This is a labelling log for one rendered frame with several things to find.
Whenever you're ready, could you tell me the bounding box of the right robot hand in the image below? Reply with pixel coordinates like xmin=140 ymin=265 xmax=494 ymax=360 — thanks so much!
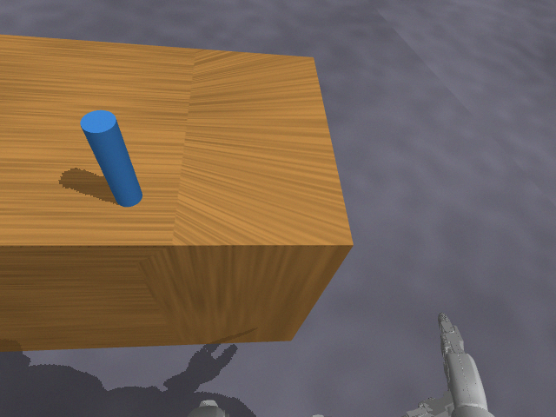
xmin=401 ymin=313 xmax=488 ymax=417

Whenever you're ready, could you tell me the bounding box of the can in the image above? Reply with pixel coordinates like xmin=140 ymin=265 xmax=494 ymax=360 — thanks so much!
xmin=80 ymin=110 xmax=142 ymax=207

